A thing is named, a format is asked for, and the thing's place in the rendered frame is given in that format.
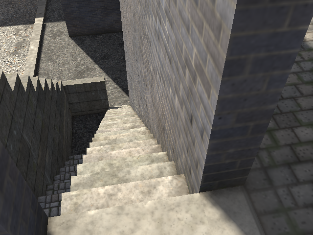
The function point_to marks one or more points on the stairs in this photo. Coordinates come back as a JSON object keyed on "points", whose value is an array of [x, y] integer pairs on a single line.
{"points": [[123, 165]]}

